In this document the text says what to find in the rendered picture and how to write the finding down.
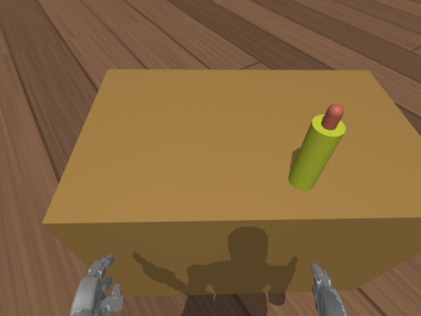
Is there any right robot hand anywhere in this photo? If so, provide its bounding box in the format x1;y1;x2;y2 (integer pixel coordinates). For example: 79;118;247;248
311;261;347;316

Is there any left robot hand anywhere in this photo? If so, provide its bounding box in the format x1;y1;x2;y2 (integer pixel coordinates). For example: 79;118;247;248
70;254;124;316

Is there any bottle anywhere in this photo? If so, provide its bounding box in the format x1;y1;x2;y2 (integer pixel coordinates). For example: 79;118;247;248
288;104;346;191

